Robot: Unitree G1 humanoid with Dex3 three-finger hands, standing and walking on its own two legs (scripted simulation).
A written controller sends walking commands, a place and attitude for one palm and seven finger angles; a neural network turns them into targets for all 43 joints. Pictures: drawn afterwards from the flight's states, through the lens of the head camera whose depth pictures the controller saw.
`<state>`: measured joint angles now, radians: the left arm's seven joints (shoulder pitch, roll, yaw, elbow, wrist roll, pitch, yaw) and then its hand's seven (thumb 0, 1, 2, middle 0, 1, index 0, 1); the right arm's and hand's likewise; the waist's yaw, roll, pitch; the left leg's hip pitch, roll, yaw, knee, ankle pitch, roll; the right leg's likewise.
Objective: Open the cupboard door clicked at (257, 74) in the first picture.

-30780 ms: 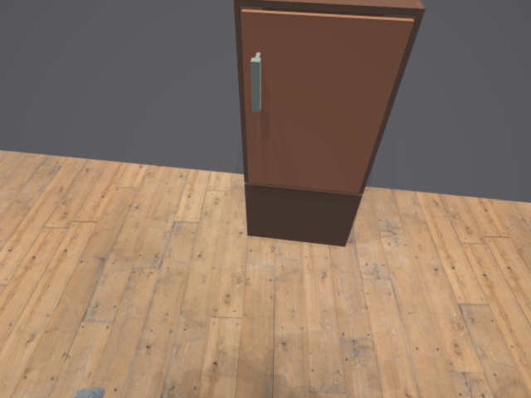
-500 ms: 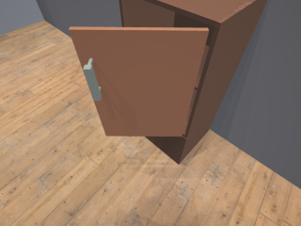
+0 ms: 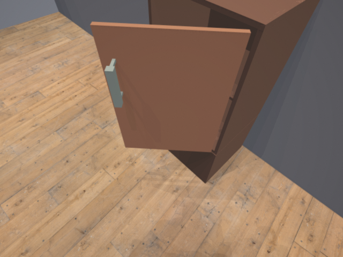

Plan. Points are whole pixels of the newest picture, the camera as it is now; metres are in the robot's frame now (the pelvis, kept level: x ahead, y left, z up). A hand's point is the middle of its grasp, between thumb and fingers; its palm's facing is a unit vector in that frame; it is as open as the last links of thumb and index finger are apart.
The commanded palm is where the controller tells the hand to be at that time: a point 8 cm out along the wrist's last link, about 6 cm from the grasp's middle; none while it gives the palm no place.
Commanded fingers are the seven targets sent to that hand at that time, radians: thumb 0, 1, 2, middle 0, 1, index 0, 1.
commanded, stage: come to a stop and stand still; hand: left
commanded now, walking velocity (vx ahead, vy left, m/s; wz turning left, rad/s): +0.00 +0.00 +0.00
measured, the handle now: (116, 83) +0.58 +0.22 +0.04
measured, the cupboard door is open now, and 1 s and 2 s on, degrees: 43 43 43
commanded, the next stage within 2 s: look again from close up in 0.40 s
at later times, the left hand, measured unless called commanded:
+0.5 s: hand out of the picture -0.03 +0.12 -0.17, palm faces +0.04 -0.99 -0.16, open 7.4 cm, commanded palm none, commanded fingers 0.00 0.90 0.90 -0.20 -0.30 -0.20 -0.30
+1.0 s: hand out of the picture -0.06 +0.17 -0.18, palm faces +0.03 -0.98 -0.19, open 7.4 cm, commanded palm none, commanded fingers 0.00 0.90 0.90 -0.20 -0.30 -0.20 -0.30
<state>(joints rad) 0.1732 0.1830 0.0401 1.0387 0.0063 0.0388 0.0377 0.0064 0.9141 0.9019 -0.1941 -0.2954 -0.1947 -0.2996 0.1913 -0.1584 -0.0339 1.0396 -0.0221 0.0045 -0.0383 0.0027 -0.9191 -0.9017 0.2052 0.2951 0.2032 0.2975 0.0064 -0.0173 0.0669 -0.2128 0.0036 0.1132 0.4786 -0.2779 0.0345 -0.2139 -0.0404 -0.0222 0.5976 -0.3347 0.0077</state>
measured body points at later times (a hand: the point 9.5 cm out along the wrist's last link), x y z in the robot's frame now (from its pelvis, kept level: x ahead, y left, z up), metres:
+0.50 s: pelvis -0.02 -0.04 +0.01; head -0.01 -0.04 +0.46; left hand -0.03 +0.17 -0.16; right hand -0.05 -0.25 -0.16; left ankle -0.02 +0.10 -0.74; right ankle -0.05 -0.13 -0.74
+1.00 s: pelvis -0.06 +0.00 +0.00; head -0.08 +0.00 +0.45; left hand -0.06 +0.22 -0.16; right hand -0.05 -0.23 -0.15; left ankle -0.02 +0.10 -0.74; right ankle -0.05 -0.13 -0.74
